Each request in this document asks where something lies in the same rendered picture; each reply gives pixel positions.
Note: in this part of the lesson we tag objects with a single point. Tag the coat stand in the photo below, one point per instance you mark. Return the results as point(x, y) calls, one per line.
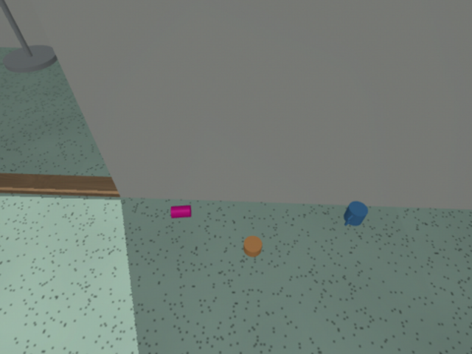
point(27, 58)

